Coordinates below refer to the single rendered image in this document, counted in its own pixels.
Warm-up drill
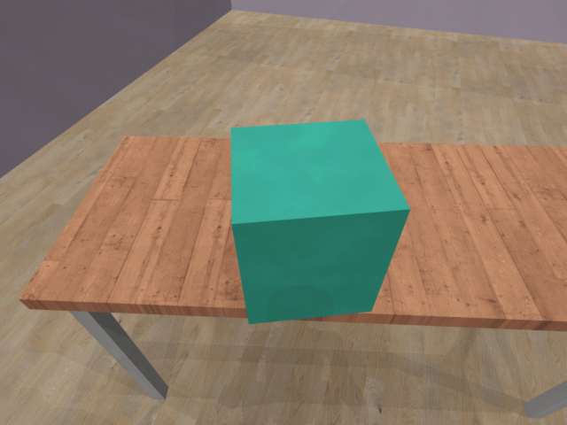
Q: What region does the table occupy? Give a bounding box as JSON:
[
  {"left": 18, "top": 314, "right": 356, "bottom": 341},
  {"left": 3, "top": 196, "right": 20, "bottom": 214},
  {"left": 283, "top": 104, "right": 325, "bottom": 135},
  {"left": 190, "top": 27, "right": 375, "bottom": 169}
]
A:
[{"left": 19, "top": 136, "right": 567, "bottom": 419}]

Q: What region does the carton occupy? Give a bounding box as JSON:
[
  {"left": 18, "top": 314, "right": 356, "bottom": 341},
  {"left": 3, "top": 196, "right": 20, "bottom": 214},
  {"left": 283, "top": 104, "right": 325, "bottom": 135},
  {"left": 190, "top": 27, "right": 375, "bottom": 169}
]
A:
[{"left": 231, "top": 120, "right": 410, "bottom": 324}]

